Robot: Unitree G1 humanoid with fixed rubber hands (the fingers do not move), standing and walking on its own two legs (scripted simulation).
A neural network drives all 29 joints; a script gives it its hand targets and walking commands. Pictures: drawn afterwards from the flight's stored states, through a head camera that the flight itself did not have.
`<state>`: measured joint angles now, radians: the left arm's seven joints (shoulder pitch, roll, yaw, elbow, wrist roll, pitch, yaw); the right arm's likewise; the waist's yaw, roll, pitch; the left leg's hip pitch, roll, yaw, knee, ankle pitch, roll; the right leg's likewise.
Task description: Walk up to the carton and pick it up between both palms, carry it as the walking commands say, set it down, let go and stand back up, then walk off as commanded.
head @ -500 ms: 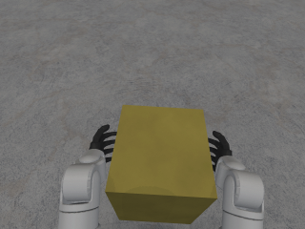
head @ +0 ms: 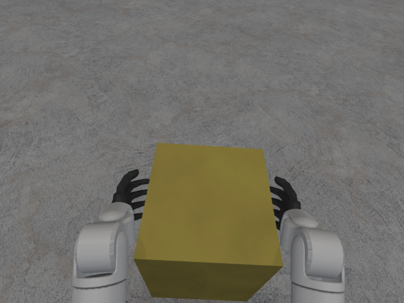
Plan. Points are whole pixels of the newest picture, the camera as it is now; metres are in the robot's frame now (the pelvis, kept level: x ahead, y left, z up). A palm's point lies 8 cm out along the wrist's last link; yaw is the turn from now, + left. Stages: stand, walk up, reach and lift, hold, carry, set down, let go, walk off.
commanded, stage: carry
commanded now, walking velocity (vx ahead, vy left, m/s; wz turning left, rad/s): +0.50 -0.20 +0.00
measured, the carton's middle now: (204, 226) +0.28 -0.01 +0.01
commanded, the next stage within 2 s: none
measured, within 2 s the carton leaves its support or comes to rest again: neither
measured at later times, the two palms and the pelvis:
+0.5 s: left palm (166, 105) +0.59 +0.09 +0.07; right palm (273, 104) +0.61 -0.20 +0.08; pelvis +0.33 -0.08 -0.02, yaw +2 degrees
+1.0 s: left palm (204, 55) +0.92 -0.02 +0.05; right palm (281, 61) +0.93 -0.31 +0.04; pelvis +0.65 -0.18 -0.02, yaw +4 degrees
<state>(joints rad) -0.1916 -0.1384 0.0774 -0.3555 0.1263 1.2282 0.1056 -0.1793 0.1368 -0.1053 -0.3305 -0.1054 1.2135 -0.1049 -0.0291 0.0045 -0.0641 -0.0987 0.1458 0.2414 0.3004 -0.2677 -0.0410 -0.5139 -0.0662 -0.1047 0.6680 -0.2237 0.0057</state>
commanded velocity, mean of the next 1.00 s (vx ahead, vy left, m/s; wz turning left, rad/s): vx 0.48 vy -0.20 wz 0.00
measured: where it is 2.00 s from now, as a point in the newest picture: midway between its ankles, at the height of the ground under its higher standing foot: (221, 201)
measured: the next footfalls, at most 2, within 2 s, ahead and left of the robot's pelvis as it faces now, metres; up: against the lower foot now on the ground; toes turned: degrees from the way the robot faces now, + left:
right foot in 0.12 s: +0.24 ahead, -0.17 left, +0.00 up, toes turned -8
left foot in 0.46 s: +0.43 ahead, +0.02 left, +0.00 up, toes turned +16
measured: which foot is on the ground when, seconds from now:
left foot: down 0.00-0.14, up 0.16-0.44, down 0.46-0.88, up 0.90-1.00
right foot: up 0.00-0.10, down 0.12-0.48, up 0.50-0.84, down 0.86-1.00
